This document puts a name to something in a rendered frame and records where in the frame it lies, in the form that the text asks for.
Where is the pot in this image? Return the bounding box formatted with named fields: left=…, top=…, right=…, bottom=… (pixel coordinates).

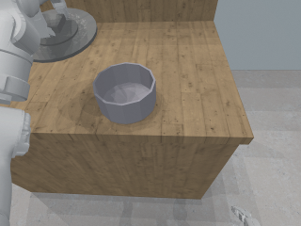
left=92, top=62, right=156, bottom=124

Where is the robot left hand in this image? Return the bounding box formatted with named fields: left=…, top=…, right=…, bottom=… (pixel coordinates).
left=34, top=0, right=70, bottom=39

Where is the left robot forearm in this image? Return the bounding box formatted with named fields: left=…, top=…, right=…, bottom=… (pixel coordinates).
left=0, top=0, right=40, bottom=105

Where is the robot right hand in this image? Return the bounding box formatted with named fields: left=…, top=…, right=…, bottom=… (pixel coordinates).
left=231, top=205, right=261, bottom=226

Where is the table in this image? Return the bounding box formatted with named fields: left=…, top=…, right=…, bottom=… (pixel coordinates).
left=0, top=0, right=254, bottom=200

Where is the robot left upper arm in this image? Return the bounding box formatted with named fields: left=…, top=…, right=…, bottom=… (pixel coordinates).
left=0, top=105, right=31, bottom=226

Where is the lid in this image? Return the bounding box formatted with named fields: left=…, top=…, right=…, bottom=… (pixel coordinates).
left=33, top=8, right=98, bottom=63

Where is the knob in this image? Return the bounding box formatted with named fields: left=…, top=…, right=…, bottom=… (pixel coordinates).
left=42, top=13, right=67, bottom=33

